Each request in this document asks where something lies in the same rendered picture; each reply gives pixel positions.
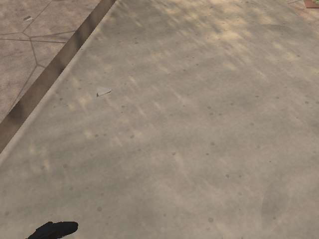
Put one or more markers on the left robot hand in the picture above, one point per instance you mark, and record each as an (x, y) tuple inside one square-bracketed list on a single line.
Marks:
[(57, 230)]

